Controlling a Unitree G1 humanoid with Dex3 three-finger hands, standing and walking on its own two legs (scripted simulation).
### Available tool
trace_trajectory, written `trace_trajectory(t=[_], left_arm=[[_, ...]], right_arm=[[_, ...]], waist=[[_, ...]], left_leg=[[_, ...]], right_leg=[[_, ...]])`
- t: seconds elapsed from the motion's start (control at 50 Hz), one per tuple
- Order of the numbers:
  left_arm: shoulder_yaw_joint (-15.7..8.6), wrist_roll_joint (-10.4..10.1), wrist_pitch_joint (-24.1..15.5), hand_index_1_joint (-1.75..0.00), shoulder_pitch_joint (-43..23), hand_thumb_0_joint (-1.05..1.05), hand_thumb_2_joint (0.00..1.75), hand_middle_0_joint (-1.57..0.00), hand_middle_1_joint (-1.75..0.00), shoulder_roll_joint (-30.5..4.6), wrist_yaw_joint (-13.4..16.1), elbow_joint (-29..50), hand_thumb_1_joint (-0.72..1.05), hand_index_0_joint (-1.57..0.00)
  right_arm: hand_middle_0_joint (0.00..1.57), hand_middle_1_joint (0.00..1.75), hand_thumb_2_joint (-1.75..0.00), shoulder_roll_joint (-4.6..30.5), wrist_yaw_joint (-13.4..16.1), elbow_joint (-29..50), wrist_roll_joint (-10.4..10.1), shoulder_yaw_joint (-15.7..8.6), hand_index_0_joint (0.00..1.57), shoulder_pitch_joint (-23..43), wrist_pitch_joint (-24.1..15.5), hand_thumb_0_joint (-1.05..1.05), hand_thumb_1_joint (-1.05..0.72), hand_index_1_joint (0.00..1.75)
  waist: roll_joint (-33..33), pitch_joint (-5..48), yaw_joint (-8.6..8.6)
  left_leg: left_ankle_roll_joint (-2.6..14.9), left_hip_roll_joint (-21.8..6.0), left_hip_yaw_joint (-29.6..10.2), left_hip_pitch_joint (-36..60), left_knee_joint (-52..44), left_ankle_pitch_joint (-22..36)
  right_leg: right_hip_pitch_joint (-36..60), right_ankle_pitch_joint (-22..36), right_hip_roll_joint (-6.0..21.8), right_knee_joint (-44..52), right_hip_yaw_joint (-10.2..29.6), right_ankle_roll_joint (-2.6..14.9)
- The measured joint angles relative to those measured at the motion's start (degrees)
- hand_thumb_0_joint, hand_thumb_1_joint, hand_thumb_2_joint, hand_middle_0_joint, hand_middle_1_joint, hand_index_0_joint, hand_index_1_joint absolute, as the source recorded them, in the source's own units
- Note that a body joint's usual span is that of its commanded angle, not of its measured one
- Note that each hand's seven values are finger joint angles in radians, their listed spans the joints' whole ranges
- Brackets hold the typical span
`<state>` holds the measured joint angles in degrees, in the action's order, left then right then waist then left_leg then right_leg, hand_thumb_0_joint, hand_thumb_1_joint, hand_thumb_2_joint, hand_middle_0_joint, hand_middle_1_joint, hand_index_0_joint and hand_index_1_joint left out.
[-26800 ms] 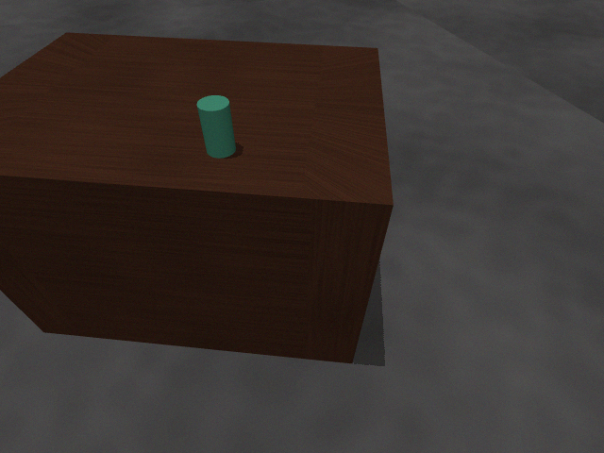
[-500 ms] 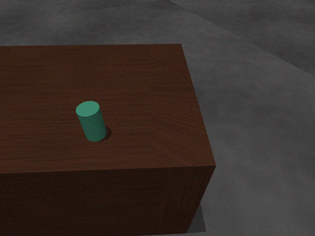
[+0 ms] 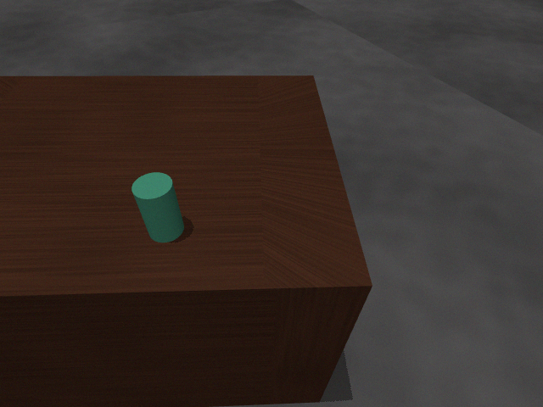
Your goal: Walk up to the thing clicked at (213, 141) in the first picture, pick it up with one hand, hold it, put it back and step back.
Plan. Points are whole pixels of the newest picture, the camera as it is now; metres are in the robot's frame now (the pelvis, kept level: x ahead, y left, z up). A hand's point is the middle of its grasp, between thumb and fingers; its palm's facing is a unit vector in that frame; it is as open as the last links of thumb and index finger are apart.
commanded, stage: stand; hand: left
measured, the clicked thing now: (159, 208) +0.48 +0.21 +0.03
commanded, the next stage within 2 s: none
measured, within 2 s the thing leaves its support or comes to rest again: neither
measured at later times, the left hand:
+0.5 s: hand out of the picture +0.06 +0.26 -0.16, palm faces -0.04 -0.94 -0.35, open 7.4 cm
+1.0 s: hand out of the picture +0.07 +0.25 -0.16, palm faces -0.03 -0.94 -0.34, open 7.4 cm
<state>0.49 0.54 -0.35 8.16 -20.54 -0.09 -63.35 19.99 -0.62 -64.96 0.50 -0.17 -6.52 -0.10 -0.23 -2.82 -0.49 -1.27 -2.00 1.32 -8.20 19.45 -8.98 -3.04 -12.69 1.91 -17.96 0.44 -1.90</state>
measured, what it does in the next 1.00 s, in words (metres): stands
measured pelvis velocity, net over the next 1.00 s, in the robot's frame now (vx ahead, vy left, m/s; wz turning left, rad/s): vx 0.00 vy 0.00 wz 0.01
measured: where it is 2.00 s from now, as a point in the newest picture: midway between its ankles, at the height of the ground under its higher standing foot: outside the picture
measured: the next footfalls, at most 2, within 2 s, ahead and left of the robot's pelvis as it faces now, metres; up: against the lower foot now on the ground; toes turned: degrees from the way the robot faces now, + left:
none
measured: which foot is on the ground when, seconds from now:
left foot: down 0.00-1.00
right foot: down 0.00-1.00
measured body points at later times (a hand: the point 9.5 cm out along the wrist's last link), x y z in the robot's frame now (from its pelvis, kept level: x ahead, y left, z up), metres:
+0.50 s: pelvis +0.00 +0.00 +0.00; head +0.01 +0.00 +0.45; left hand +0.07 +0.30 -0.13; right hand +0.07 -0.30 -0.13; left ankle +0.02 +0.13 -0.75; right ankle -0.03 -0.14 -0.75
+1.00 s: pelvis +0.00 +0.00 +0.00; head +0.01 +0.00 +0.45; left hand +0.08 +0.30 -0.13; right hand +0.08 -0.30 -0.13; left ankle +0.02 +0.13 -0.75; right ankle -0.03 -0.14 -0.75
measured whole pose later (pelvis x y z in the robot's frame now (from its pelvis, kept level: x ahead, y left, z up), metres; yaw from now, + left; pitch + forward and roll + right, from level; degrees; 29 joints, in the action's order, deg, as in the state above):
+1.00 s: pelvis +0.00 +0.00 +0.00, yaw +0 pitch -2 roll +0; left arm 0.4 0.5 -0.5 7.8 -20.5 -0.1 -62.9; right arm 19.8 -0.6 -64.8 0.4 -0.3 -6.1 -0.2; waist -0.3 -3.0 -0.4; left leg -1.2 -1.8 1.0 -8.2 19.5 -9.3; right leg -2.6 -12.8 2.1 -17.4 0.0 -2.0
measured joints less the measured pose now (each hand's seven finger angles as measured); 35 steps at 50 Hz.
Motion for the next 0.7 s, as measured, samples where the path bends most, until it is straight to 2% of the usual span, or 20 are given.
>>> trace_trajectory(t=[0.08, 0.2, 0.7], left_arm=[[0.0, 0.0, 0.0, -0.30, 0.1, 0.00, 0.87, -0.20, -0.29, 0.0, 0.0, 0.0, 0.78, -0.21], [0.0, -0.1, 0.0, -0.30, 0.1, 0.01, 0.89, -0.20, -0.30, 0.0, 0.0, 0.1, 0.87, -0.21], [0.0, -0.1, -0.1, -0.30, 0.0, 0.01, 0.90, -0.20, -0.30, 0.0, 0.0, 0.3, 0.90, -0.21]], right_arm=[[0.20, 0.30, -0.90, 0.0, 0.0, 0.0, 0.0, 0.0, 0.20, -0.1, -0.1, 0.01, -0.90, 0.30], [0.20, 0.30, -0.90, 0.0, 0.1, 0.0, 0.0, 0.1, 0.20, -0.2, -0.1, 0.01, -0.90, 0.30], [0.20, 0.30, -0.90, -0.1, 0.0, 0.0, -0.1, -0.1, 0.20, 0.1, 0.0, 0.01, -0.90, 0.30]], waist=[[0.0, -0.1, 0.06], [0.1, -0.1, 0.07], [0.0, -0.4, 0.03]], left_leg=[[0.01, 0.0, 0.0, 0.0, 0.0, 0.0], [0.04, 0.1, -0.1, 0.0, 0.0, 0.1], [-0.01, 0.1, -0.4, -0.3, 0.1, -0.2]], right_leg=[[0.1, 0.1, 0.0, 0.1, 0.0, -0.02], [0.1, 0.1, 0.0, 0.1, -0.1, -0.06], [0.1, -0.1, 0.1, 0.4, -0.4, -0.04]])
